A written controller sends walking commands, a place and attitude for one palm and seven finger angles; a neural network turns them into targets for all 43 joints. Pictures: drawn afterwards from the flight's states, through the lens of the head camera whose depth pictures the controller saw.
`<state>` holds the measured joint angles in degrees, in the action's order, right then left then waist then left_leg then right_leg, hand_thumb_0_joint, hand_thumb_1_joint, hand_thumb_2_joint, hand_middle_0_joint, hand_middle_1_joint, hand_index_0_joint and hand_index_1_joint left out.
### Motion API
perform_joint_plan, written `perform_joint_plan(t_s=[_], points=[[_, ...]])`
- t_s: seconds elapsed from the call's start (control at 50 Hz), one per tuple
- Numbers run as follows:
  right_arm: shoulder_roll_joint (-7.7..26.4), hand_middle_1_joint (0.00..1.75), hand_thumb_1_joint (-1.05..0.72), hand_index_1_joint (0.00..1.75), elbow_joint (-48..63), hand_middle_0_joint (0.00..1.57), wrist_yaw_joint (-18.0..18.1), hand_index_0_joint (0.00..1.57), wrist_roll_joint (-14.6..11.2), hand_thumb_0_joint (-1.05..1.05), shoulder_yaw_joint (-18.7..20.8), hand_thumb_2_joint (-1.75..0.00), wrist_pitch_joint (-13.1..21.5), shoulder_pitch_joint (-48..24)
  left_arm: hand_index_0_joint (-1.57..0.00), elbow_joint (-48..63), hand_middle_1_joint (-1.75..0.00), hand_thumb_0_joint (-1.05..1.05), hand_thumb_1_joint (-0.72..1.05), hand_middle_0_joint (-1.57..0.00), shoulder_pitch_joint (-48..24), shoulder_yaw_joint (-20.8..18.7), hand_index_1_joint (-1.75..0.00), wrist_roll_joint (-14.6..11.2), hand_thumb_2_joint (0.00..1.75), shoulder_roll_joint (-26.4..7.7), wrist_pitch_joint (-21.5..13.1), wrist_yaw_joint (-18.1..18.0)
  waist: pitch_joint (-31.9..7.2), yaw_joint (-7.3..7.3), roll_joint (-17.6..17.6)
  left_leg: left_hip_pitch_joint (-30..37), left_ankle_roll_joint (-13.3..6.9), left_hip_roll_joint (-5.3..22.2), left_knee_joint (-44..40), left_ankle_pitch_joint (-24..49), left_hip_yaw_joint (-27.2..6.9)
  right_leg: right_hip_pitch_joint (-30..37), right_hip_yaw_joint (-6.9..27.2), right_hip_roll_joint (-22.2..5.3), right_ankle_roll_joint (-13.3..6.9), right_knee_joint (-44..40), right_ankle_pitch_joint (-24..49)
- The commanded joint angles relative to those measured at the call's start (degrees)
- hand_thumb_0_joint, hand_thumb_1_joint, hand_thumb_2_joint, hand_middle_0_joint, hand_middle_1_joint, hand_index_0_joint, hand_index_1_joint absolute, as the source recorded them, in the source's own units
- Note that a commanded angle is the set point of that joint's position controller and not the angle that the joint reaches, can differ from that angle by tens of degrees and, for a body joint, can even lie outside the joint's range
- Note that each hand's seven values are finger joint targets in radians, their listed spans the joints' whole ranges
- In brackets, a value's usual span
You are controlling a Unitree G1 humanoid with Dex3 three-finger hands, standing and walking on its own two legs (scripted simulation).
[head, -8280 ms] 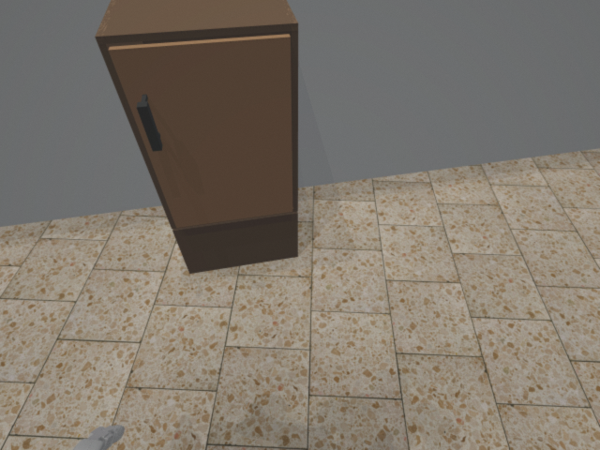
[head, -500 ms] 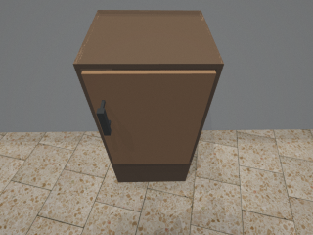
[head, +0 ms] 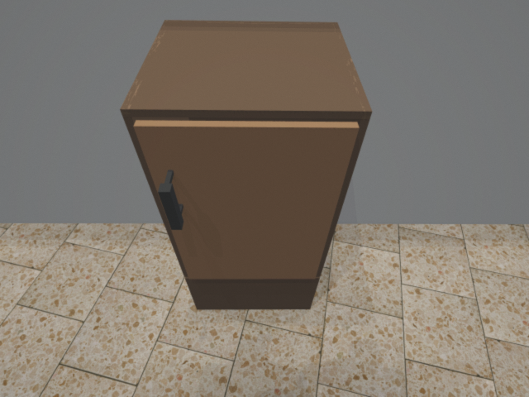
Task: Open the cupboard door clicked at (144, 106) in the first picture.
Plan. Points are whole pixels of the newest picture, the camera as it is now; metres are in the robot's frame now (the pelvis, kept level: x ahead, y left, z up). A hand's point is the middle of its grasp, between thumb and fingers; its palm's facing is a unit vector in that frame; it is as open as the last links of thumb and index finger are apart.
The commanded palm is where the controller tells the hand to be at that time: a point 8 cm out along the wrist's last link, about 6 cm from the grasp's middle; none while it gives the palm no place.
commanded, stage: look again from close up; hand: left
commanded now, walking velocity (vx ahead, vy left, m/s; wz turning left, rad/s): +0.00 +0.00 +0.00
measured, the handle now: (173, 200) +0.49 +0.23 -0.04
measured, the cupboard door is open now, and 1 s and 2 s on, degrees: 0 0 0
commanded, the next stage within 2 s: raise the hand with hooked fingers in 0.06 s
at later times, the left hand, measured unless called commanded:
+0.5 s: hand (158, 353) +0.18 +0.17 -0.02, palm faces +0.00 -1.00 +0.01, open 8.1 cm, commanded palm +0.11 +0.25 -0.06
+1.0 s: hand (116, 377) +0.16 +0.23 -0.06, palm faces +0.04 -1.00 +0.00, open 11.1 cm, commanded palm +0.13 +0.30 -0.05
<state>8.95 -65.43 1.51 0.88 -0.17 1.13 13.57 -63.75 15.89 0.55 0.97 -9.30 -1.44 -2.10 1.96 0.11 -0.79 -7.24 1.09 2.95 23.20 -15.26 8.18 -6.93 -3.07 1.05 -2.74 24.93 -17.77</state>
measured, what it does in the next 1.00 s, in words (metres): lowers itself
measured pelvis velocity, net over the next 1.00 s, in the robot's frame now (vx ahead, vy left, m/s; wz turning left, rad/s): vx -0.09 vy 0.03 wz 0.04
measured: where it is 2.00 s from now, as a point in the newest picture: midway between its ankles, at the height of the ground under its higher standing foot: outside the picture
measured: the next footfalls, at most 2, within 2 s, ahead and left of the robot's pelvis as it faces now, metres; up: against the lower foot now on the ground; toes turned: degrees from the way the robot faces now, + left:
none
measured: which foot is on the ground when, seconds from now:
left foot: down 0.00-1.00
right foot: down 0.00-1.00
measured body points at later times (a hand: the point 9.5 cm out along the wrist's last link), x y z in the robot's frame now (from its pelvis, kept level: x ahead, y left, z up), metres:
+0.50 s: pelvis -0.06 +0.00 -0.06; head -0.02 +0.00 +0.39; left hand +0.18 +0.22 -0.02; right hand +0.15 -0.26 -0.11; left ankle -0.03 +0.13 -0.74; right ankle -0.05 -0.08 -0.74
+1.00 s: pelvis -0.09 +0.03 -0.09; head -0.02 +0.03 +0.36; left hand +0.15 +0.29 -0.05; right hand +0.07 -0.19 -0.18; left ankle -0.03 +0.13 -0.74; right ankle -0.05 -0.08 -0.74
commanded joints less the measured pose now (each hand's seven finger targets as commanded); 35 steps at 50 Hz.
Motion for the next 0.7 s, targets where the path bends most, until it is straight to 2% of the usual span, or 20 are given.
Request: perform_joint_plan(t_s=[0.0,0.12,0.14,0.16,0.18,0.2,0.22,0.24,0.26,0.28,0.3,0.32,0.36,0.38,0.4,0.42,0.5,0.54,0.6,0.68], points=[[5.4,0.30,-0.90,0.30,1.2,0.20,0.6,0.20,-0.1,0.00,0.8,-0.90,0.5,2.7,-0.20,1.5,-0.30,0.00,0.90,-0.20,3.7,-1.4,-0.30,-0.1,0.90,-6.2,-0.6,-0.2,1.0,0.13,0.2,1.6,-2.1,4.8,-2.3,11.4,-5.1,-3.9,7.0,-7.7,0.0,-4.5,21.4],[5.6,0.30,-0.90,0.30,1.1,0.20,0.6,0.20,-0.1,0.00,0.8,-0.90,0.6,3.2,-0.20,1.4,-0.30,0.00,0.90,-0.20,3.9,-1.5,-0.30,-0.1,0.90,-6.3,-0.7,-0.2,-0.3,0.10,-0.1,1.9,-2.1,5.0,-2.1,12.2,-4.9,-3.0,6.9,-7.9,0.1,-4.4,22.8],[6.8,0.30,-0.90,0.30,5.4,0.20,0.3,0.20,-0.7,0.00,1.6,-0.90,0.6,-2.3,-0.20,-0.8,-0.30,0.00,0.90,-0.20,9.0,-1.6,-0.30,0.4,0.90,-6.4,-1.5,-2.8,2.8,1.57,-0.1,-5.7,-0.3,4.4,14.0,12.5,-1.4,-4.2,11.6,-12.5,5.0,-3.8,52.8],[15.8,0.30,-0.90,0.30,24.7,0.20,2.8,0.20,-3.7,0.00,1.4,-0.90,9.3,0.6,-0.20,85.8,-0.32,0.00,0.88,-0.20,-34.3,-5.0,-0.32,-11.8,0.89,-18.2,-14.2,-1.3,-25.0,-4.85,8.5,7.6,-3.4,-2.4,2.9,19.7,-4.7,3.0,7.3,-7.0,0.8,2.3,45.1],[11.2,0.30,-0.90,0.30,21.9,0.20,4.3,0.20,-2.4,0.00,0.9,-0.90,13.4,-3.3,-0.20,69.2,-0.33,0.00,0.85,-0.20,-10.7,-5.6,-0.33,-7.0,0.88,-14.3,-11.0,-3.3,-23.9,0.31,19.3,11.5,-4.3,-1.8,1.5,31.6,-3.9,2.3,6.5,-3.1,-0.5,4.6,32.2],[11.9,0.30,-0.90,0.30,19.5,0.20,4.4,0.20,-3.2,0.00,2.2,-0.90,14.6,-3.1,-0.21,66.2,-0.34,0.00,0.83,-0.21,-9.7,-3.9,-0.34,-8.2,0.87,-11.3,-8.7,-6.1,-18.7,-1.21,16.3,6.9,-2.6,-0.7,3.3,29.1,-5.3,-3.3,2.9,-2.5,0.0,3.5,19.4],[9.2,0.30,-0.90,0.30,18.8,0.20,4.0,0.20,-3.8,0.00,2.4,-0.90,14.1,-0.8,-0.21,51.6,-0.36,0.00,0.81,-0.21,7.3,1.9,-0.36,-8.6,0.86,2.4,-3.1,-5.4,-11.8,-2.23,7.2,2.5,-3.4,0.7,3.9,27.3,-6.0,-7.0,0.9,-2.5,1.1,3.4,18.7],[11.4,0.30,-0.90,0.30,23.7,0.20,4.0,0.20,-4.6,0.00,2.5,-0.90,14.6,-2.7,-0.21,63.7,-0.37,0.00,0.78,-0.21,-2.8,1.0,-0.37,-11.4,0.85,0.4,-5.3,-3.7,-6.2,-2.45,0.7,-2.1,-3.5,-0.2,5.7,22.6,-7.3,-9.6,0.3,-2.5,1.9,4.1,21.6],[13.0,0.30,-0.90,0.30,24.4,0.20,4.1,0.20,-3.6,0.00,3.7,-0.90,15.4,-2.6,-0.21,63.3,-0.39,0.00,0.76,-0.21,-2.4,-3.3,-0.39,-11.1,0.84,-4.0,-8.2,-2.3,-7.5,-3.59,-3.9,-3.4,-3.8,-1.2,8.3,17.7,-6.6,-13.5,-0.1,-2.4,2.6,4.4,19.4],[13.4,0.30,-0.90,0.30,25.5,0.20,4.0,0.20,-2.4,0.00,3.8,-0.90,15.9,-2.0,-0.21,59.1,-0.40,0.00,0.74,-0.21,-2.6,-3.8,-0.40,-10.7,0.83,-3.6,-11.2,-1.0,-4.1,-4.40,-10.2,-8.5,-3.8,-1.8,10.6,12.9,-7.4,-18.4,-1.0,-2.2,3.2,5.7,15.5],[13.3,0.30,-0.90,0.30,27.0,0.20,3.4,0.20,-2.2,0.00,3.9,-0.90,16.1,-1.5,-0.21,52.4,-0.42,0.00,0.71,-0.21,-0.4,-4.5,-0.42,-10.5,0.82,-2.0,-13.8,0.5,-1.7,-4.30,-12.5,-13.4,-3.5,-2.7,13.1,8.9,-7.8,-23.0,-1.2,-2.1,3.4,7.7,11.3],[12.9,0.30,-0.90,0.30,27.9,0.20,2.8,0.20,-1.6,0.00,4.0,-0.90,16.2,-1.8,-0.22,47.3,-0.43,0.00,0.69,-0.22,2.2,-5.1,-0.43,-10.9,0.81,0.0,-17.1,2.9,-2.1,-2.78,-17.6,-18.9,-2.7,-3.0,15.7,5.3,-8.3,-26.0,-1.3,-1.9,3.6,10.4,7.0],[12.7,0.30,-0.90,0.30,31.2,0.20,0.9,0.20,-0.9,0.00,4.7,-0.90,17.2,-4.4,-0.22,45.4,-0.47,0.00,0.64,-0.22,11.2,-6.3,-0.47,-13.2,0.79,1.4,-25.2,9.0,-5.9,1.80,-18.7,-27.7,-1.6,-3.5,20.7,1.7,-7.9,-27.2,0.6,-2.2,3.2,16.1,4.7],[12.8,0.30,-0.90,0.30,33.1,0.20,-0.1,0.20,-0.8,0.00,5.0,-0.90,17.4,-5.3,-0.22,46.0,-0.48,0.00,0.62,-0.22,14.3,-7.6,-0.48,-14.6,0.78,0.7,-28.8,12.7,-9.6,3.60,-16.1,-30.4,-1.1,-4.1,22.9,1.5,-7.4,-25.9,1.5,-2.5,2.7,19.2,6.8],[13.1,0.30,-0.90,0.30,34.4,0.20,-1.3,0.20,-1.2,0.00,5.5,-0.90,17.0,-5.1,-0.22,44.1,-0.50,0.00,0.60,-0.22,16.2,-11.3,-0.50,-15.6,0.77,-2.4,-31.5,16.8,-12.3,5.30,-9.2,-31.7,-0.3,-4.7,25.3,3.5,-6.9,-23.9,3.3,-3.2,1.9,22.5,11.7],[13.3,0.30,-0.90,0.30,35.9,0.20,-1.9,0.20,-1.4,0.00,5.5,-0.90,16.7,-6.0,-0.22,44.8,-0.51,0.00,0.57,-0.22,14.7,-13.0,-0.51,-16.6,0.76,-4.2,-34.3,20.7,-15.3,5.10,-6.6,-33.9,0.1,-5.0,28.0,3.7,-6.3,-23.5,4.2,-3.8,1.6,25.3,13.9],[13.0,0.30,-0.90,0.30,43.4,0.20,-1.7,0.20,-2.0,0.00,5.6,-0.90,13.9,-8.1,-0.23,55.0,-0.57,0.00,0.48,-0.23,4.4,-17.4,-0.57,-16.5,0.72,-11.4,-31.5,22.0,-19.5,5.19,-0.8,-39.7,-1.3,-5.7,33.0,-2.3,-4.4,-26.6,8.3,-3.9,1.5,25.9,0.2],[12.3,0.30,-0.90,0.30,46.0,0.20,-1.0,0.20,-2.1,0.00,5.2,-0.90,13.4,-8.4,-0.23,63.8,-0.60,0.00,0.43,-0.23,-3.9,-16.0,-0.60,-16.8,0.70,-10.6,-31.1,19.3,-20.5,2.95,0.7,-39.8,-2.2,-4.8,34.7,-5.3,-4.9,-30.6,9.1,-3.5,1.8,25.4,-8.1],[11.7,0.30,-0.90,0.30,44.3,0.20,0.0,0.20,-1.2,0.00,4.5,-0.90,13.6,-5.0,-0.24,79.9,-0.64,0.00,0.36,-0.24,-14.8,-15.0,-0.64,-16.5,0.67,-11.8,-36.1,15.1,-24.2,-0.54,7.5,-35.2,-3.1,-2.6,36.8,-4.3,-7.8,-37.1,5.9,-1.3,1.1,29.5,-6.6],[12.1,0.30,-0.90,0.30,41.3,0.20,1.4,0.20,-0.9,0.00,3.1,-0.90,15.5,-3.5,-0.25,80.3,-0.70,0.00,0.27,-0.25,-12.7,-8.2,-0.70,-14.9,0.63,-8.7,-38.4,16.3,-22.5,-3.91,8.0,-35.4,-3.3,-1.5,38.2,-6.1,-9.9,-42.6,4.0,-0.4,0.8,30.4,-8.6]])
